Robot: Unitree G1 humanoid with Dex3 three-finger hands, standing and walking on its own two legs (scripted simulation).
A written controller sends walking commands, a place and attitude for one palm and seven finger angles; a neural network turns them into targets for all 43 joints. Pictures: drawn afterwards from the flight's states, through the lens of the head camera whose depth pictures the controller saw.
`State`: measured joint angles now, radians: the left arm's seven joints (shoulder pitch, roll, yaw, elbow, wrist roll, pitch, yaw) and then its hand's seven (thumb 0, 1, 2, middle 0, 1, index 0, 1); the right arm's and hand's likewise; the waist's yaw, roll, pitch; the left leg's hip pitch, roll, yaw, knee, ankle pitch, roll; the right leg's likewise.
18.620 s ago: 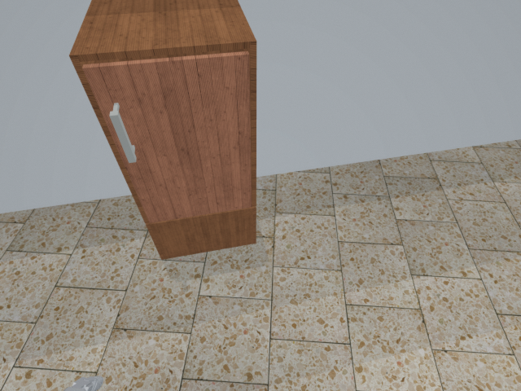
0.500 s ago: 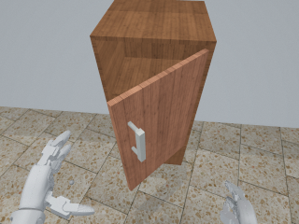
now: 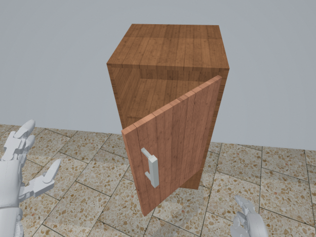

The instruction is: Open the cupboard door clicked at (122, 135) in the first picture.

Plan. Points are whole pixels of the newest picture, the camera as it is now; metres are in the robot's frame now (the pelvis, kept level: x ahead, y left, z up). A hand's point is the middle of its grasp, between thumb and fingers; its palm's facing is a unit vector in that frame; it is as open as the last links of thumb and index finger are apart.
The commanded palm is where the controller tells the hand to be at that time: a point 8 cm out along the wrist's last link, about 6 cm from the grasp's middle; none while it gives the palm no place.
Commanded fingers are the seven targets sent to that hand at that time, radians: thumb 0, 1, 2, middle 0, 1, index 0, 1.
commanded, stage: draw the hand back to the body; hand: left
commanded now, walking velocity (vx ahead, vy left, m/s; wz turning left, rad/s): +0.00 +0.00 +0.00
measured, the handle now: (150, 168) +0.33 +0.08 -0.05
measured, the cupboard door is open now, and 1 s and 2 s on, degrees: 47 47 47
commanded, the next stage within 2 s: step back with the hand held close in 0.46 s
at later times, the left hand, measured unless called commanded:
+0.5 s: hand (43, 170) +0.19 +0.25 +0.16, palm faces +0.45 -0.79 -0.42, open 7.4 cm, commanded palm +0.14 +0.28 +0.17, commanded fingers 0.00 0.90 0.90 -0.20 -0.30 -0.20 -0.30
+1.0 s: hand (24, 185) +0.15 +0.27 +0.16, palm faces +0.35 -0.77 -0.53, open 7.4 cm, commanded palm +0.09 +0.31 +0.18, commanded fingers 0.00 0.90 0.90 -0.20 -0.30 -0.20 -0.30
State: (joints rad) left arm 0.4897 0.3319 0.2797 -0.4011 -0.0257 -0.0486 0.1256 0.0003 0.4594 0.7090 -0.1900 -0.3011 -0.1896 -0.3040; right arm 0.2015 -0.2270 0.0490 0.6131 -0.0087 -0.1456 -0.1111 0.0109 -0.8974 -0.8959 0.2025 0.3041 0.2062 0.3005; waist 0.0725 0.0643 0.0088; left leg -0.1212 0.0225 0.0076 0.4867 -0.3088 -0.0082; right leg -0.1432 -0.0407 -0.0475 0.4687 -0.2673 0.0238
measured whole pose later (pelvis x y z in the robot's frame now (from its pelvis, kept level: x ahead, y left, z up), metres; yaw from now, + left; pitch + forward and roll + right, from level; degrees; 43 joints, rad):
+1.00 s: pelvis -0.05 +0.01 +0.00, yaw -2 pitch +0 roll +0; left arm 0.56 0.43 0.41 -0.49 -0.04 -0.15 0.12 0.01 0.89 0.90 -0.21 -0.30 -0.21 -0.30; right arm 0.15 -0.24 -0.01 0.56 0.00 -0.01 -0.10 0.01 -0.90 -0.90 0.20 0.30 0.20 0.30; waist 0.01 0.02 0.06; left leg -0.25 0.02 0.04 0.46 -0.20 0.01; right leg -0.27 -0.04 -0.02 0.41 -0.14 0.03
